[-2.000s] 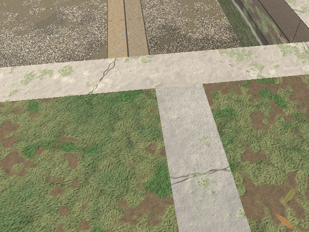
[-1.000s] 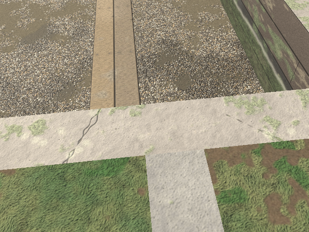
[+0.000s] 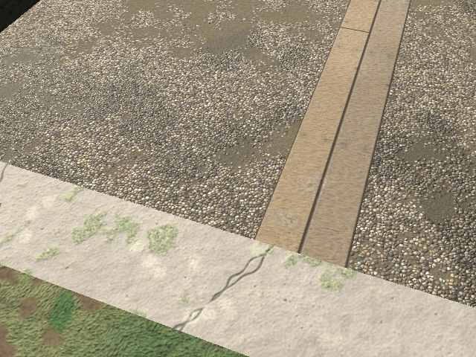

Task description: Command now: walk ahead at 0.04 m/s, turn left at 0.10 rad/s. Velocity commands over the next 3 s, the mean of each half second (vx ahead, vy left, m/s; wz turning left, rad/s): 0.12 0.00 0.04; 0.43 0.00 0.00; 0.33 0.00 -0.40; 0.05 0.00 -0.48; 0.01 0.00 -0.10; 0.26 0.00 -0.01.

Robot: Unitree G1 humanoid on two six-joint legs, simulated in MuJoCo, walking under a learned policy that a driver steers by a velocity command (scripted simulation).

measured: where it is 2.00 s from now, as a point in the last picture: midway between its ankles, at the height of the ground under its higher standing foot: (256, 308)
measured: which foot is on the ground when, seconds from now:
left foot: up 0.00-0.10, down 0.12-0.50, up 0.52-0.92, down 0.94-1.00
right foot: down 0.00-0.94, up 0.96-1.00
